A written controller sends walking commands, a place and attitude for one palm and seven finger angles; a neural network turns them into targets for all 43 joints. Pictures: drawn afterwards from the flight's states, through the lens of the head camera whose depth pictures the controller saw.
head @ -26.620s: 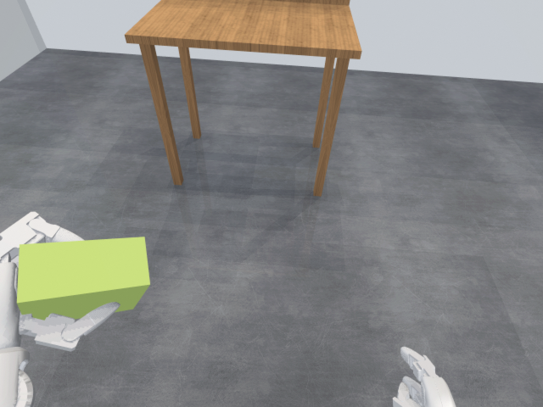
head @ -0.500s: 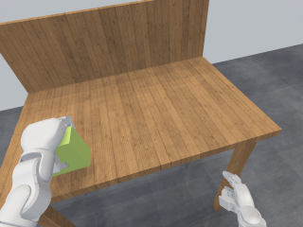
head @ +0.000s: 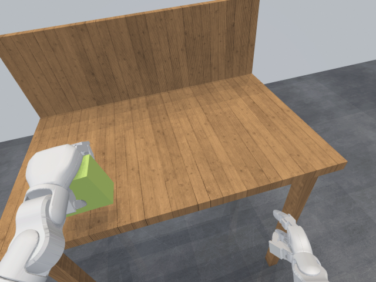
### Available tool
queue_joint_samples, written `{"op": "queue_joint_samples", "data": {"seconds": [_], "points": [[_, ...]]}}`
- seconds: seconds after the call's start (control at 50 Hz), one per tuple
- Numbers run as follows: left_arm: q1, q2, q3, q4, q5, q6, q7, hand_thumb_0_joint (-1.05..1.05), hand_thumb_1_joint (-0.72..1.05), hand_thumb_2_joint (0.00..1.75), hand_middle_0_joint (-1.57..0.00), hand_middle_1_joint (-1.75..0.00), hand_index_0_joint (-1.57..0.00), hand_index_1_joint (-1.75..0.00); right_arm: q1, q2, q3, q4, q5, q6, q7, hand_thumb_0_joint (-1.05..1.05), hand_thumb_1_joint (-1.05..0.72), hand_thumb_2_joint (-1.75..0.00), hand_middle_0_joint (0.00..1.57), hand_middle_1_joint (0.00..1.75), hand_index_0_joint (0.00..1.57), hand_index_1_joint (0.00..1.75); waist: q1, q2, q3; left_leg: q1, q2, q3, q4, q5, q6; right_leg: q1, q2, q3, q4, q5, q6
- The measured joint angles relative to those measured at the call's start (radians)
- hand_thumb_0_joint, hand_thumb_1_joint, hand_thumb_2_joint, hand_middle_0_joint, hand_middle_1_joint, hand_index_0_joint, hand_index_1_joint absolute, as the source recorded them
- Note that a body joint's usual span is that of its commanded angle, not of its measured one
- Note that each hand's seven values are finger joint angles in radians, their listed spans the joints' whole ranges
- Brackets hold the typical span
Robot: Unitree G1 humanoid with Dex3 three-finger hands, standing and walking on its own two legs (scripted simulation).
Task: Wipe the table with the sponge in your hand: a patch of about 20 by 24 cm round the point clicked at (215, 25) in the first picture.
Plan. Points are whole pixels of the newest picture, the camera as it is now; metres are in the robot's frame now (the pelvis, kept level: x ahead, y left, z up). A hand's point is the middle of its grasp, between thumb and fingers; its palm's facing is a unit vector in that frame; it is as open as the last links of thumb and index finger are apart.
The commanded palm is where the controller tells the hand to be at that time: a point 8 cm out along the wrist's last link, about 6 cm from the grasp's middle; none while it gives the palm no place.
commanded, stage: move the sponge above the wiping area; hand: left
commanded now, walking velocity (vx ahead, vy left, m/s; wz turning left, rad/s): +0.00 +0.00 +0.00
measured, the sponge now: (80, 191) +0.24 +0.28 +0.10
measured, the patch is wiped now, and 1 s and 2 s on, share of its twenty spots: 0.00 0.00 0.00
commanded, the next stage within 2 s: lower the sponge onto the table in 0.20 s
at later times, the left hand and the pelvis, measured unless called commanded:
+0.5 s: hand (70, 174) +0.24 +0.29 +0.14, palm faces +0.10 -0.06 -0.99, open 9.7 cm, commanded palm +0.20 +0.28 +0.21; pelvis +0.00 -0.01 +0.00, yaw +0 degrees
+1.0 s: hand (71, 187) +0.23 +0.29 +0.12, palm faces +0.09 -0.09 -0.99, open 9.7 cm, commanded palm +0.19 +0.28 +0.20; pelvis +0.00 +0.01 +0.00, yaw +0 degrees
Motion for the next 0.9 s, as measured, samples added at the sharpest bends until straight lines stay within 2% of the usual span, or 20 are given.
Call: {"op": "queue_joint_samples", "data": {"seconds": [0.16, 0.28, 0.4, 0.58, 0.78, 0.9], "points": [[-0.038, 0.016, 0.022, 0.050, -0.007, 0.032, -0.014, 0.00, -0.46, 1.05, -0.78, -1.36, -0.77, -1.36, 0.000, -0.006, 0.003, 0.006, 0.005, 0.000, -0.003, 0.01, -0.90, -0.90, 0.20, 0.30, 0.20, 0.29, -0.011, 0.001, -0.002, -0.007, 0.006, -0.002, 0.002, 0.004, -0.006, -0.008, 0.006, -0.002, 0.004, 0.002, -0.005], [-0.023, 0.014, 0.016, 0.039, -0.009, 0.005, -0.032, 0.00, -0.46, 1.05, -0.78, -1.36, -0.77, -1.37, 0.015, -0.017, -0.006, 0.003, 0.002, -0.009, -0.009, 0.01, -0.90, -0.90, 0.20, 0.30, 0.20, 0.29, -0.016, 0.005, -0.001, -0.011, 0.005, -0.005, 0.008, 0.001, -0.006, -0.011, 0.006, -0.004, 0.010, -0.001, -0.006], [-0.031, 0.022, 0.027, 0.060, -0.015, -0.025, -0.014, 0.00, -0.46, 1.05, -0.78, -1.36, -0.77, -1.36, 0.022, -0.016, -0.009, 0.014, 0.001, -0.014, -0.012, 0.01, -0.90, -0.90, 0.20, 0.30, 0.20, 0.29, -0.015, 0.001, 0.004, -0.009, 0.009, -0.001, 0.009, -0.002, -0.008, -0.011, 0.009, 0.000, 0.012, -0.002, -0.008], [-0.025, 0.021, 0.048, 0.058, -0.022, 0.001, -0.017, 0.00, -0.46, 1.05, -0.78, -1.36, -0.77, -1.37, 0.028, -0.018, -0.013, 0.011, 0.003, -0.011, -0.006, 0.01, -0.90, -0.90, 0.20, 0.30, 0.20, 0.29, -0.021, 0.003, -0.002, -0.015, 0.007, 0.000, 0.016, -0.008, -0.005, -0.016, 0.007, 0.002, 0.015, -0.006, -0.004], [0.026, 0.016, 0.046, 0.025, -0.019, -0.019, -0.011, 0.00, -0.46, 1.05, -0.78, -1.36, -0.77, -1.37, 0.024, -0.011, -0.012, 0.000, 0.000, -0.007, -0.001, 0.01, -0.90, -0.90, 0.20, 0.30, 0.20, 0.29, -0.016, -0.002, -0.005, -0.017, 0.003, 0.003, 0.022, -0.013, 0.001, -0.015, 0.003, 0.005, 0.015, -0.008, 0.002], [0.040, -0.008, 0.030, 0.004, -0.007, -0.020, 0.004, 0.00, -0.46, 1.05, -0.78, -1.36, -0.77, -1.37, 0.022, -0.008, -0.013, -0.002, -0.001, -0.010, 0.003, 0.01, -0.90, -0.90, 0.20, 0.30, 0.20, 0.29, -0.007, -0.002, -0.002, -0.014, -0.002, 0.001, 0.019, -0.010, 0.005, -0.009, -0.001, 0.003, 0.008, -0.004, 0.005]]}}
